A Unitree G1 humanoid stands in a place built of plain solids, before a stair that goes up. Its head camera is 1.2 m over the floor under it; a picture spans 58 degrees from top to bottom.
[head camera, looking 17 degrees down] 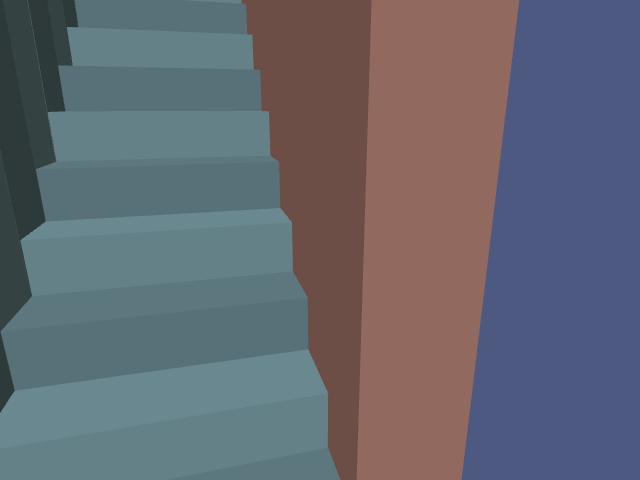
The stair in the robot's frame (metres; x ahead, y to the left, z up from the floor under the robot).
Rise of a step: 0.20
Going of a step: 0.25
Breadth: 0.90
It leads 15 degrees to the left of straight ahead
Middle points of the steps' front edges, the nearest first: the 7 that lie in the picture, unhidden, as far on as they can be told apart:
0.97 0.41 0.39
1.22 0.48 0.59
1.46 0.54 0.79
1.70 0.60 0.99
1.95 0.67 1.18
2.19 0.73 1.38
2.43 0.80 1.58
